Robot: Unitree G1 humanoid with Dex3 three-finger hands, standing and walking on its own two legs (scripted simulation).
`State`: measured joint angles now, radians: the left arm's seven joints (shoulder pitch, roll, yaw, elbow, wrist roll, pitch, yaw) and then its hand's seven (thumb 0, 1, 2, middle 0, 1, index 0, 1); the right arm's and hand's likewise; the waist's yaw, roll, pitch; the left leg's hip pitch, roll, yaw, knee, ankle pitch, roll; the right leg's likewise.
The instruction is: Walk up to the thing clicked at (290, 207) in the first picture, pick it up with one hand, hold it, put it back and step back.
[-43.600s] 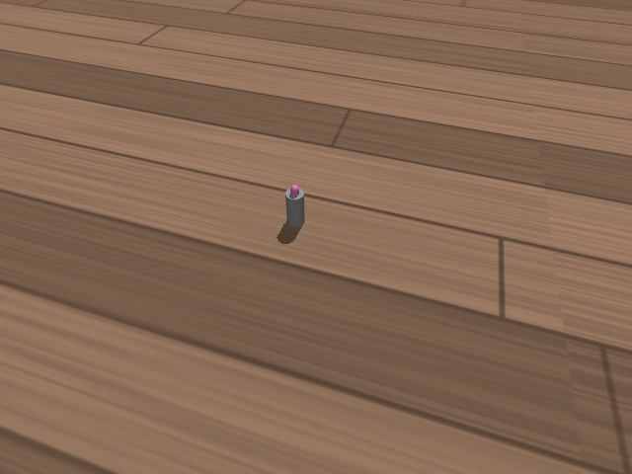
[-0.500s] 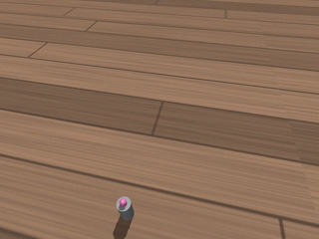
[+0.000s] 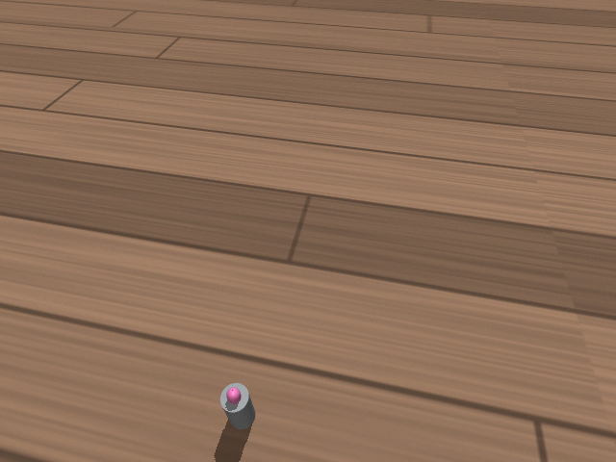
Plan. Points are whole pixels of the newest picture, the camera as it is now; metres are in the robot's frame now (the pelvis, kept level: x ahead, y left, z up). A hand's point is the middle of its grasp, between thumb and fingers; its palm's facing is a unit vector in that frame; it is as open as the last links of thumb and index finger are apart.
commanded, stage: stand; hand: left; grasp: from the side
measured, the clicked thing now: (237, 404) +0.41 +0.22 -0.68
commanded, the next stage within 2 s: step back in 0.20 s
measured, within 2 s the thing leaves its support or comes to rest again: neither
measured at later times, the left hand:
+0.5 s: hand out of the picture +0.09 +0.31 -0.19, palm faces -0.02 -0.93 -0.38, open 7.4 cm
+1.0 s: hand out of the picture +0.00 +0.32 -0.17, palm faces -0.08 -0.92 -0.39, open 7.4 cm
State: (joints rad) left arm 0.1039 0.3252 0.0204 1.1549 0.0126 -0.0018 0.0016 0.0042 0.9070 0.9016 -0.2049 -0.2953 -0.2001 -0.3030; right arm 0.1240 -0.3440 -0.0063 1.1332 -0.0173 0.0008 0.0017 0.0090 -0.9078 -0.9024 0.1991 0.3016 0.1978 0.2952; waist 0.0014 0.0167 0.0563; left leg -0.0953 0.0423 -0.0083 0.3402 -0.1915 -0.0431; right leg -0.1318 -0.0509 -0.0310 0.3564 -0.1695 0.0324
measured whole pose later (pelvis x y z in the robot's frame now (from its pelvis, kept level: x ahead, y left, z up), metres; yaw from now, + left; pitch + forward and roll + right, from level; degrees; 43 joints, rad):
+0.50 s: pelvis -0.05 +0.05 -0.03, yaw +0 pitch +0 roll -1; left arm 0.02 0.39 0.07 0.97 0.01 0.06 0.02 0.01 0.90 0.90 -0.21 -0.30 -0.20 -0.30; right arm 0.13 -0.41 -0.06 1.00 -0.01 0.04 0.02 0.01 -0.91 -0.90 0.20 0.30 0.20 0.30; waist -0.02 -0.02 0.16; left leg -0.29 -0.04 0.01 0.68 -0.41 0.05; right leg -0.42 -0.08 0.03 0.67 -0.29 0.02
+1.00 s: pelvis -0.12 +0.06 -0.02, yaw -5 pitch -3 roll +0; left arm 0.14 0.35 0.07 0.88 0.03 0.04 0.01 0.01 0.91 0.90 -0.21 -0.30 -0.20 -0.30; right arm 0.11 -0.34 -0.05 0.91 0.00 0.05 -0.01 0.01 -0.91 -0.90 0.20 0.30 0.20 0.30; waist 0.00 0.02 0.17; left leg -0.37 -0.07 0.01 0.86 -0.47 0.02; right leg -0.28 0.05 0.06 0.64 -0.31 -0.04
